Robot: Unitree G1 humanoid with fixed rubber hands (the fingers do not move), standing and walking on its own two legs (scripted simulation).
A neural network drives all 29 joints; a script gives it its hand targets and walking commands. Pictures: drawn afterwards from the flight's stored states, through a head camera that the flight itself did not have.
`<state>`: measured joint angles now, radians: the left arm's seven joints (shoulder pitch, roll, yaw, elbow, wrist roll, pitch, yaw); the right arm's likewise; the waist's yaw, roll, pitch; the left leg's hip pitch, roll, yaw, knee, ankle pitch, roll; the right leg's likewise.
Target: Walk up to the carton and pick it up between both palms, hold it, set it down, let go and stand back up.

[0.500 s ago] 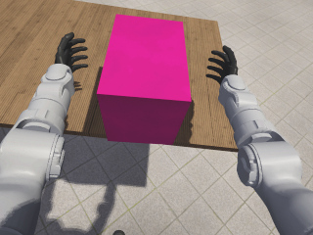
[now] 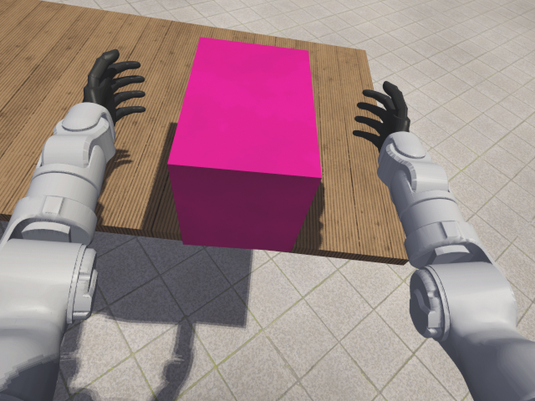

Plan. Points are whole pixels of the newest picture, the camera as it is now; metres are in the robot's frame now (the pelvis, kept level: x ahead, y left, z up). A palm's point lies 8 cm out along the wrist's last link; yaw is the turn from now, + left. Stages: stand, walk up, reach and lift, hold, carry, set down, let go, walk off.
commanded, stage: set down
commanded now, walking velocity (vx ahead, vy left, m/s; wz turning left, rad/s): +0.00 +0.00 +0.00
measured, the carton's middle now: (246, 146) +0.51 +0.02 +0.05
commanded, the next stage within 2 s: none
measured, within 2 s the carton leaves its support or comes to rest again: neither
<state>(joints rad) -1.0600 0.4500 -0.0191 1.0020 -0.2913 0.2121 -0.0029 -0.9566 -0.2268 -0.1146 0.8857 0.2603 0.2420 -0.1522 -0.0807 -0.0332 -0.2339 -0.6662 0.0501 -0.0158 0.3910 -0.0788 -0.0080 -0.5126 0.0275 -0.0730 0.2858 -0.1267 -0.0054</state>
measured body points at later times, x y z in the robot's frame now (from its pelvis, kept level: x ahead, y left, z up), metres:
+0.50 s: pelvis +0.00 +0.00 +0.01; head +0.04 +0.04 +0.45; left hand +0.44 +0.23 +0.12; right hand +0.42 -0.19 +0.13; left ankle +0.04 +0.12 -0.74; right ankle -0.02 -0.12 -0.74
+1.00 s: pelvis +0.00 +0.01 +0.01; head +0.02 +0.03 +0.46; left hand +0.40 +0.23 +0.11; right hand +0.39 -0.18 +0.12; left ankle +0.04 +0.12 -0.74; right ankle -0.02 -0.12 -0.74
